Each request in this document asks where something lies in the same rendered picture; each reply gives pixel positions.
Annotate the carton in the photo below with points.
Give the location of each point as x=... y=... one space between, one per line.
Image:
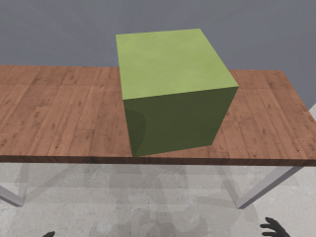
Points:
x=176 y=90

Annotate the right robot hand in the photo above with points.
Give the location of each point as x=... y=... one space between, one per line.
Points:
x=274 y=225

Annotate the table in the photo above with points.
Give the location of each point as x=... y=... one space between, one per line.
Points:
x=75 y=115

